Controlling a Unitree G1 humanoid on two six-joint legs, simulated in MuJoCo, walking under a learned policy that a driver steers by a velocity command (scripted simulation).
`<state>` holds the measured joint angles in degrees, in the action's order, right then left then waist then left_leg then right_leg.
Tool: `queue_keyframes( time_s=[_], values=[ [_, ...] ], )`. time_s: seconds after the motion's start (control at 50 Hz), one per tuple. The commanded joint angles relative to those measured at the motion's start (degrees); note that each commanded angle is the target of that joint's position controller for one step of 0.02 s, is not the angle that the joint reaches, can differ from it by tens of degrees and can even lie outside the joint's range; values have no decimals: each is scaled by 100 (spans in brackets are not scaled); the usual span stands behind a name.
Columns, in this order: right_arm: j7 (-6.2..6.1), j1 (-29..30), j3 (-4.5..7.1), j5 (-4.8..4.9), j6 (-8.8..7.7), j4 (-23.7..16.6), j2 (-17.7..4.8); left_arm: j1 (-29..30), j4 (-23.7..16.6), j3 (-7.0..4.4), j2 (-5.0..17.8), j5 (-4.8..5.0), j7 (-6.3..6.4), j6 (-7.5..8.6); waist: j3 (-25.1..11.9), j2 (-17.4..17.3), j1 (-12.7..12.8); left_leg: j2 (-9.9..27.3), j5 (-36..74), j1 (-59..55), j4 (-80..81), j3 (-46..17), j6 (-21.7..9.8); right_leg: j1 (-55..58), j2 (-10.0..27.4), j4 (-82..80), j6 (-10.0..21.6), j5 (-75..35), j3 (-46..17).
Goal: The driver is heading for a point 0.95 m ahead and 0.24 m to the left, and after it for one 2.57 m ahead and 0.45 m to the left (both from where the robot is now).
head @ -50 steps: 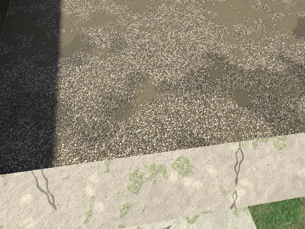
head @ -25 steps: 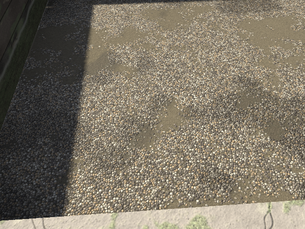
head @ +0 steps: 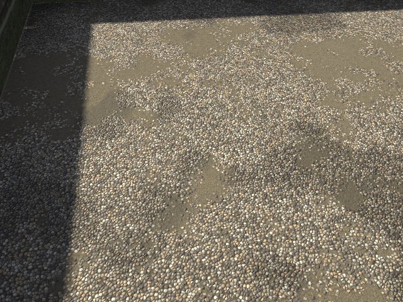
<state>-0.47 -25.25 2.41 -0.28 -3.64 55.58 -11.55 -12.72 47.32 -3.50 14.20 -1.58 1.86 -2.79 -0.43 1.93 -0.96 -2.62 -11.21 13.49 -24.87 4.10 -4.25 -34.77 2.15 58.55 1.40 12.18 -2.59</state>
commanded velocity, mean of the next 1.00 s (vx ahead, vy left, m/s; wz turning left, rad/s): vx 0.50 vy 0.00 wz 0.00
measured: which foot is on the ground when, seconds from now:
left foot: down 0.00-0.24, up 0.26-0.58, down 0.60-1.00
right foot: up 0.00-0.20, down 0.22-1.00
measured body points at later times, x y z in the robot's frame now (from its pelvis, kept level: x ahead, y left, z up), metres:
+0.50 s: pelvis +0.10 -0.05 +0.00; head +0.11 -0.06 +0.45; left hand +0.20 +0.19 -0.12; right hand +0.27 -0.30 -0.11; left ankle +0.13 +0.08 -0.71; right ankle +0.14 -0.12 -0.74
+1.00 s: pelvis +0.13 -0.03 -0.01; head +0.12 -0.04 +0.44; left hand +0.32 +0.18 -0.09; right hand +0.33 -0.23 -0.09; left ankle +0.11 +0.06 -0.74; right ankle +0.14 -0.12 -0.74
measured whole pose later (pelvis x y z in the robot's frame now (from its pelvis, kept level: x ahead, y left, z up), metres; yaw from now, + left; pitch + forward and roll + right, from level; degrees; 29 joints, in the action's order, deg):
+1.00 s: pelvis +0.13 -0.03 -0.01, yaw +1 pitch -3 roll +0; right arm 0.5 -6.3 -3.4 -1.1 4.2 35.2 -9.6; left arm -6.7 34.9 2.9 10.4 -1.0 -0.4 -2.2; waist 1.0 -0.2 0.1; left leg -4.2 -19.1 10.6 -32.7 -1.2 -3.0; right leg -13.0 -1.0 33.6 2.6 17.8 3.5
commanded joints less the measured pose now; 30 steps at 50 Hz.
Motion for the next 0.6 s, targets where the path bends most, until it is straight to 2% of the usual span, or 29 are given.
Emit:
queue_keyframes(
  time_s=[0.02, 0.08, 0.1, 0.12, 0.16, 0.18, 0.2, 0.22, 0.24, 0.26, 0.28, 0.3, 0.32, 0.34, 0.36, 0.4, 0.42, 0.44, 0.46, 0.5, 0.52, 0.54, 0.58, 0.6],
  values=[
    [-23, 70, 120, 48, -61, -411, -791, -175, -323, 53, 94, 26, 29, -15, 266, -645, 250, 1515, 1582, 271, 981, -1229, -775, 281, 119, -741, -25, -410, 125],
    [-36, 58, 85, 40, 89, -537, -825, 409, -608, 113, 113, 58, 47, 74, 277, -688, 34, 1415, 1601, 149, 697, -1056, -740, 477, 53, -1273, 31, -335, 375],
    [-44, -47, 96, 37, 160, -548, -867, 508, -690, 140, 127, 26, 3, 95, 212, -698, -87, 1402, 1478, 5, 674, -1092, -728, 568, -7, -1437, 50, -160, 430],
    [-48, -147, 71, -23, 244, -534, -842, 532, -699, 161, 105, 31, -48, 83, 154, -834, -137, 1426, 1330, -136, 654, -1185, -722, 599, -52, -1404, 66, 138, 476],
    [-87, -114, 76, -69, 348, -612, -835, 531, -815, 172, 181, 88, -92, 137, 229, -859, -168, 1495, 1063, -297, 554, -1306, -722, 675, -41, -1733, 115, 489, 457],
    [-93, 35, 97, -88, 395, -692, -920, 309, -772, 153, 254, 143, -103, 209, 215, -785, -55, 1498, 1097, -264, 421, -1345, -662, 1019, -65, -2056, 124, 462, 433],
    [-111, 225, 112, -41, 458, -753, -962, -212, -619, 150, 217, 94, -123, 280, 78, -666, 184, 1416, 1082, -88, 84, -1284, -546, 1704, -152, -2580, 203, 274, 473],
    [-110, 476, 62, 81, 492, -898, -753, -972, -362, 115, 283, 7, -106, 338, -222, -206, 502, 1028, 1242, 289, -905, -990, -323, 2731, -106, -2989, 279, -350, 295],
    [-109, 581, 7, 174, 478, -1130, -550, -1675, -342, 19, 748, -62, -95, 402, -680, 859, 746, 360, 44, 1082, -2899, -354, -36, 3691, 1109, -3395, 584, -945, -1223],
    [-141, 723, -8, 58, 552, -1405, -386, -1560, -351, -70, 1126, 181, -122, 367, -234, 1690, 650, -496, -2277, 2530, -3740, -314, 165, 3442, 1877, -3974, 1267, -1535, -2460],
    [-192, 872, 103, -60, 594, -1400, -722, -1177, -493, -9, 886, 281, -136, 359, 19, 985, 523, -314, -2158, 2585, -4358, -939, 259, 2901, 1900, -3886, 1418, -1567, -2374],
    [-187, 955, 129, -2, 598, -1412, -729, -692, -664, 105, 549, 212, -143, 392, 33, 617, 305, -242, -1829, 2443, -4619, -1057, 360, 2512, 1700, -3864, 1363, -1801, -1868],
    [-175, 870, 122, 32, 613, -1382, -633, -336, -769, 170, 390, 128, -138, 426, -36, 436, 57, -144, -1514, 2166, -4540, -1114, 453, 2197, 1445, -3902, 1205, -1947, -1411],
    [-202, 1143, 127, 36, 657, -1554, -627, 157, -963, 223, 325, 164, -80, 472, -75, 413, -105, -105, -1117, 1636, -3988, -1203, 559, 1812, 1295, -4056, 1075, -2752, -918],
    [-197, 1095, 111, -21, 721, -1569, -566, 262, -998, 225, 365, 147, -92, 541, -262, 576, -202, -152, -936, 1162, -3791, -1062, 623, 1650, 1139, -4040, 1058, -3266, -642],
    [-175, 1108, 86, -86, 830, -1595, -502, 177, -983, 250, 343, 151, -132, 611, -469, 411, -272, -177, -730, 859, -3363, -974, 697, 1806, 996, -3837, 1006, -3717, -340],
    [-158, 1181, 33, -105, 866, -1629, -414, 202, -992, 270, 314, 159, -148, 608, -493, 338, -303, -105, -651, 718, -2836, -901, 718, 1855, 872, -3765, 892, -3580, -180],
    [-118, 1346, -36, -108, 903, -1671, -328, 108, -968, 278, 357, 144, -159, 582, -551, 424, -225, -83, -674, 633, -2452, -778, 683, 2013, 788, -3766, 798, -3262, -199],
    [-72, 1513, -85, -155, 934, -1731, -305, 90, -985, 289, 383, 135, -145, 527, -540, 426, -130, -102, -719, 573, -2238, -690, 654, 2113, 816, -3811, 750, -3059, -309],
    [-36, 1859, -155, -131, 958, -1887, -320, 95, -1050, 260, 498, 125, -148, 418, -456, 459, 6, -29, -865, 538, -1770, -587, 597, 2213, 885, -3893, 756, -2133, -536],
    [-51, 2013, -217, -146, 916, -2016, -249, 84, -1069, 307, 399, 91, -146, 352, -298, 440, 114, 67, -886, 546, -1411, -675, 535, 2185, 865, -3943, 741, -1801, -602],
    [-52, 2042, -255, -157, 883, -2052, -227, 130, -1092, 296, 449, 99, -134, 299, -329, 382, 111, 85, -801, 360, -1099, -604, 458, 2186, 899, -3946, 751, -1277, -726],
    [-32, 1833, -339, -240, 828, -2024, -107, 332, -1175, 300, 497, 196, -105, 195, -397, 116, -22, 74, -375, -477, -370, -430, 223, 1780, 824, -3854, 595, -282, -822],
    [-26, 1705, -374, -301, 807, -2031, -94, 351, -1211, 327, 441, 216, -98, 166, -461, -49, -35, 206, -333, -943, -423, -637, 71, 1443, 709, -3665, 486, -45, -767]
  ],
)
